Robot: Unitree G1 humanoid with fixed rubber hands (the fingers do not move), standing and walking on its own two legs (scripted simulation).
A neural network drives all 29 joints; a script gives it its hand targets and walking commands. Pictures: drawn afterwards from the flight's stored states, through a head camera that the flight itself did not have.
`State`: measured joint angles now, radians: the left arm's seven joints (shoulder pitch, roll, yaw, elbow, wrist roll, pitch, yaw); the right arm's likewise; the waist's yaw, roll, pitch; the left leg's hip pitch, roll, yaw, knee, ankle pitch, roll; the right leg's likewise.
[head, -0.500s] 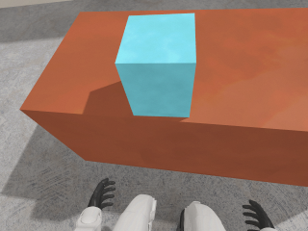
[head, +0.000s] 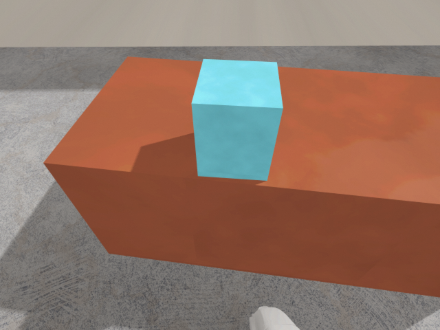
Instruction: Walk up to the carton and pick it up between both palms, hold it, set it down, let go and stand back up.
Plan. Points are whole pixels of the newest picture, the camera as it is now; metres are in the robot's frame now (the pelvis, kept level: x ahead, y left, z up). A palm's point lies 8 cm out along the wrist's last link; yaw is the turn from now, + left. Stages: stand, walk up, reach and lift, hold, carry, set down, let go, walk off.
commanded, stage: walk up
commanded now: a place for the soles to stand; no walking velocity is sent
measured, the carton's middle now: (235, 121) +0.62 -0.02 +0.01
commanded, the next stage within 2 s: none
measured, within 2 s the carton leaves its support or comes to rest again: neither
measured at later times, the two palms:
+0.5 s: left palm out of the picture +0.14 +0.24 -0.11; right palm out of the picture +0.12 -0.20 -0.12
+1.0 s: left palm (120, 316) +0.17 +0.22 -0.11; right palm out of the picture +0.10 -0.20 -0.12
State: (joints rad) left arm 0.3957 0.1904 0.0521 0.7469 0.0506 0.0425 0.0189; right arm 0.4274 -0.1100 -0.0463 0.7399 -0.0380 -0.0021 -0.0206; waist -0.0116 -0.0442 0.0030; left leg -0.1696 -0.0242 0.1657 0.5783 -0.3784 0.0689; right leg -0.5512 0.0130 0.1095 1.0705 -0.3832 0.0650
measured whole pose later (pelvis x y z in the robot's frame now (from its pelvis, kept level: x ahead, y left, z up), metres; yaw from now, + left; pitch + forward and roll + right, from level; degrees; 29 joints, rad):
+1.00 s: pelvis +0.02 +0.03 +0.00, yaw -6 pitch -2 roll +0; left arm 0.21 0.11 0.01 0.73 0.01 0.02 0.00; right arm 0.25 -0.15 -0.03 0.70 -0.02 0.01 -0.02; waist -0.03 0.02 0.07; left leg -0.36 0.04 0.03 0.63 -0.23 -0.02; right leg -0.29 0.01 -0.05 0.66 -0.35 -0.04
